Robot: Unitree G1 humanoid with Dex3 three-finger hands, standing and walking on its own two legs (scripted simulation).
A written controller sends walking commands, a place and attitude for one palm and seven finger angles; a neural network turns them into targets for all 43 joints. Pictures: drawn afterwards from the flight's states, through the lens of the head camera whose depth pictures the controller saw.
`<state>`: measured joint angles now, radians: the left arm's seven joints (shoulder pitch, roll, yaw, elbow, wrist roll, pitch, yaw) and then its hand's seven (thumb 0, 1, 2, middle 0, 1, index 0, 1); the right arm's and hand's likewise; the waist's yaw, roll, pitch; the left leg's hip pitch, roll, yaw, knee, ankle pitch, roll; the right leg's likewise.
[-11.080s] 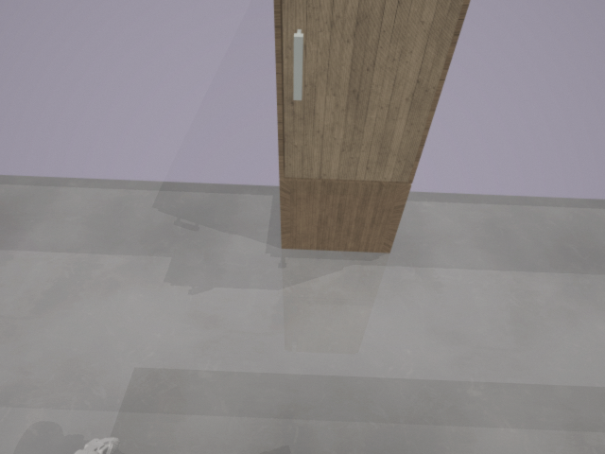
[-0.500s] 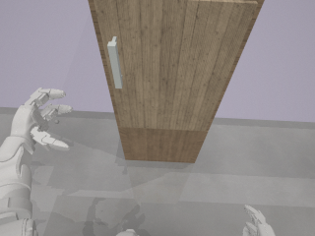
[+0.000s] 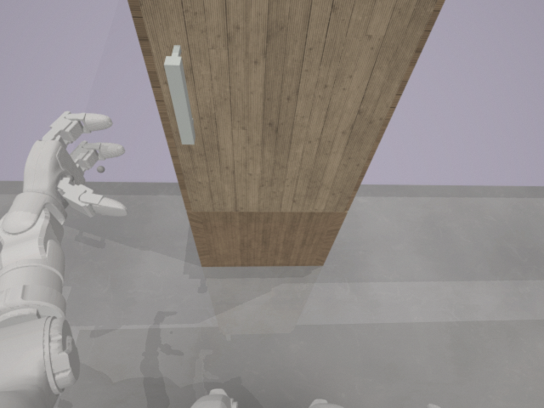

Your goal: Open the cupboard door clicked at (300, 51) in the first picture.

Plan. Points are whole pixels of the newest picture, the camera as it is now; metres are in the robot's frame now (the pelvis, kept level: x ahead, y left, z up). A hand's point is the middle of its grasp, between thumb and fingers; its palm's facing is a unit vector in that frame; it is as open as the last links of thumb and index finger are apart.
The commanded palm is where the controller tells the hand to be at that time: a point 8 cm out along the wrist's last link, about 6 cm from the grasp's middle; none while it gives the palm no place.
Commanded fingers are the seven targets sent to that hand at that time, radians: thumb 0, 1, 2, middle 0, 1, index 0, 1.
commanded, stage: move the hooked fingers beside the handle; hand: left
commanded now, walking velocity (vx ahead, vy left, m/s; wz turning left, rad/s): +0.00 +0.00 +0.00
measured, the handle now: (183, 97) +0.60 +0.16 +0.09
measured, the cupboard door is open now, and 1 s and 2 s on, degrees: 0 0 0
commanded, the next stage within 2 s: slide the fingers in behind the handle in 1.56 s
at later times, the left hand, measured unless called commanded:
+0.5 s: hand (127, 127) +0.50 +0.23 +0.10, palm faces +0.03 -1.00 +0.00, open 14.0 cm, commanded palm +0.50 +0.28 +0.09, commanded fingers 0.00 -0.50 0.30 -0.30 -1.20 -0.30 -1.20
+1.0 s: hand (138, 109) +0.57 +0.23 +0.09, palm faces +0.03 -1.00 +0.00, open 13.7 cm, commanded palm +0.55 +0.27 +0.09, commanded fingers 0.00 -0.50 0.30 -0.30 -1.20 -0.30 -1.20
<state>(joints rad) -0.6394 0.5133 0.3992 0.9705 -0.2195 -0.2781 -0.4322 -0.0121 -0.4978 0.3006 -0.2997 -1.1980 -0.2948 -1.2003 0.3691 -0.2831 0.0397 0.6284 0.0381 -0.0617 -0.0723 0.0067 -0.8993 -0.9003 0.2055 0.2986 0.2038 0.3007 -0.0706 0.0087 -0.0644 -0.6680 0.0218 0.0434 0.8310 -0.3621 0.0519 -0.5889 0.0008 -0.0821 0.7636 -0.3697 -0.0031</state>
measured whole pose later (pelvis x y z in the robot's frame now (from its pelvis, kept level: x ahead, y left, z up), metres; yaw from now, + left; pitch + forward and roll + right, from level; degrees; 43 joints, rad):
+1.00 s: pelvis +0.01 +0.00 -0.02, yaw -3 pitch +23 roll -5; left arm -1.09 0.80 0.49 1.33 -0.05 -0.25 -0.36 -0.01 -0.49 0.30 -0.33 -1.21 -0.33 -1.23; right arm 0.50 -0.28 0.07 0.61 -0.01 0.08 -0.03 0.00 -0.90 -0.90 0.21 0.30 0.20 0.30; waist -0.23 0.03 -0.07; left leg -0.93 0.07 0.03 0.94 -0.41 0.04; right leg -0.84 0.05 -0.09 0.82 -0.39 -0.01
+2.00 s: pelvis +0.01 +0.00 -0.02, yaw -2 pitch +21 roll -5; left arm -1.05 0.67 0.45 1.28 -0.06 -0.30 -0.27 -0.01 -0.50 0.30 -0.30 -1.20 -0.30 -1.20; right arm 0.47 -0.28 0.05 0.62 -0.02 0.08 -0.01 0.00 -0.90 -0.90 0.21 0.30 0.20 0.30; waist -0.22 0.03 -0.08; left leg -0.91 0.06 0.03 0.96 -0.42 0.05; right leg -0.81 0.04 -0.09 0.84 -0.40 -0.01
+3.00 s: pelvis +0.02 +0.00 -0.02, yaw +2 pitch +20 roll -5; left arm -1.07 0.48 0.22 1.26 -0.14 -0.35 -0.07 -0.01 -0.50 0.30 -0.12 -1.14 -0.11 -1.14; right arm 0.43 -0.26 0.01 0.72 -0.04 0.02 0.04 0.00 -0.90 -0.90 0.20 0.30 0.20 0.30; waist -0.14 0.03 -0.10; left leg -0.91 0.02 -0.03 0.97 -0.42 0.04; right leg -0.78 0.01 -0.14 0.86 -0.43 -0.01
